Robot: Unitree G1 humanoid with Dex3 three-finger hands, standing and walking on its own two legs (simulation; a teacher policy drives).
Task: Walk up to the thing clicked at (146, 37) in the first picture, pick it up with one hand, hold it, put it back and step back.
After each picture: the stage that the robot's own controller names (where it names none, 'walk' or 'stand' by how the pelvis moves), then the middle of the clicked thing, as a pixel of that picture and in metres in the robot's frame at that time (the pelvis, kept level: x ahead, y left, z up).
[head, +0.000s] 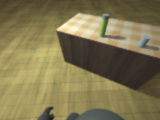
stand; (143, 41) +0.82 -0.49 -0.01
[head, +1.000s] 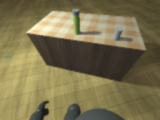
walk; (117, 34) +0.84 -0.19 +0.02
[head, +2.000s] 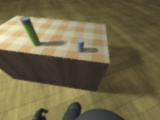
walk; (80, 45) +0.60 +0.18 +0.04
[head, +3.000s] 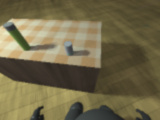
stand; (69, 48) +0.54 +0.23 +0.03
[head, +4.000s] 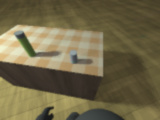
stand; (73, 57) +0.51 +0.20 -0.01
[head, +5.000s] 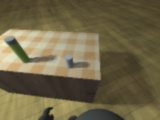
stand; (69, 61) +0.48 +0.21 -0.01
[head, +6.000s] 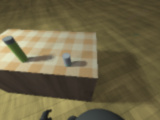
stand; (67, 60) +0.49 +0.23 -0.01
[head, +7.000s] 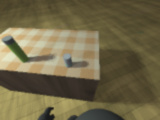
stand; (68, 60) +0.47 +0.23 -0.01
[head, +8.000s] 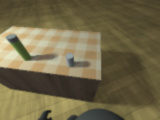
stand; (70, 60) +0.48 +0.21 -0.01
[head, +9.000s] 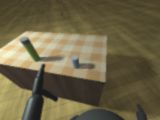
rise first; (75, 61) +0.48 +0.20 -0.01
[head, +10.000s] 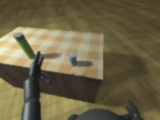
go down; (72, 59) +0.50 +0.19 -0.01
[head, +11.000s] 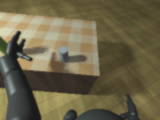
go down; (64, 54) +0.47 +0.20 +0.02
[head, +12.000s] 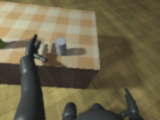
close in; (61, 47) +0.49 +0.19 +0.05
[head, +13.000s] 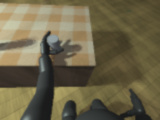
close; (55, 45) +0.51 +0.20 +0.07
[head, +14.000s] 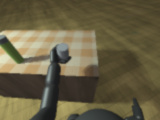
lift; (63, 53) +0.39 +0.18 +0.18
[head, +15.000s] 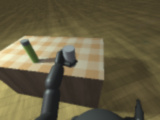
lift; (70, 56) +0.33 +0.16 +0.22
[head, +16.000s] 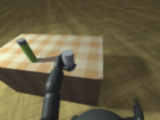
hold; (68, 61) +0.33 +0.16 +0.18
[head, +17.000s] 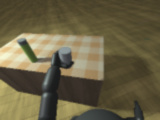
hold; (66, 58) +0.33 +0.18 +0.20
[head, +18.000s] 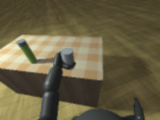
crouch; (68, 59) +0.33 +0.16 +0.20
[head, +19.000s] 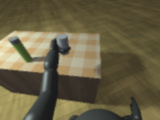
crouch; (63, 44) +0.43 +0.20 +0.22
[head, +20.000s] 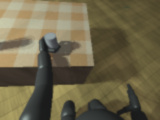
lower; (52, 43) +0.51 +0.21 +0.05
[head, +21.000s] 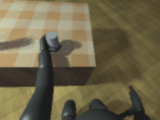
lower; (53, 42) +0.51 +0.21 +0.07
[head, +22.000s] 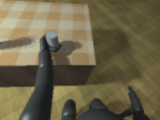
lower; (53, 42) +0.51 +0.21 +0.07
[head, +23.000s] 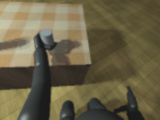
lower; (48, 40) +0.53 +0.22 +0.09
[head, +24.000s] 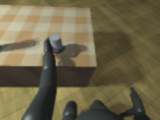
loosen; (57, 44) +0.50 +0.20 +0.08
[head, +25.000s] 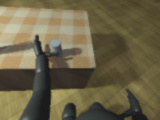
withdraw; (56, 48) +0.49 +0.21 +0.05
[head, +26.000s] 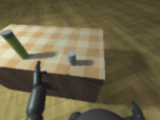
sink last; (71, 58) +0.46 +0.19 +0.04
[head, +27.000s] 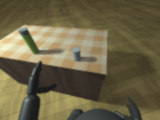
stand; (76, 54) +0.52 +0.19 +0.03
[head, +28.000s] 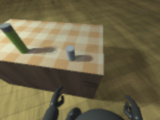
stand; (70, 53) +0.49 +0.20 +0.05
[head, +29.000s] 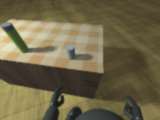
stand; (71, 52) +0.50 +0.20 +0.06
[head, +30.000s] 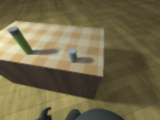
stand; (72, 55) +0.50 +0.19 +0.01
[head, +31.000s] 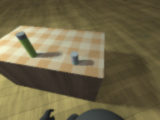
stand; (74, 58) +0.51 +0.19 -0.01
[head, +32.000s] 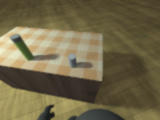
stand; (72, 61) +0.48 +0.19 -0.01
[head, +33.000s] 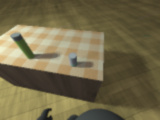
walk; (73, 60) +0.48 +0.19 -0.01
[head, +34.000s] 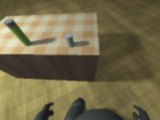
walk; (69, 40) +0.62 +0.24 +0.01
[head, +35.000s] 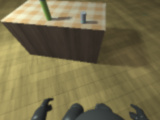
walk; (83, 17) +1.00 +0.21 +0.01
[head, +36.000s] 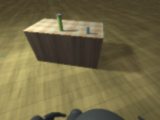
stand; (87, 29) +1.24 +0.15 +0.00
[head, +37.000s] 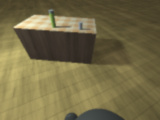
stand; (80, 25) +1.30 +0.23 +0.00
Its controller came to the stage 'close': yes
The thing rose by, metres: 0.21
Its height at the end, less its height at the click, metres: +0.00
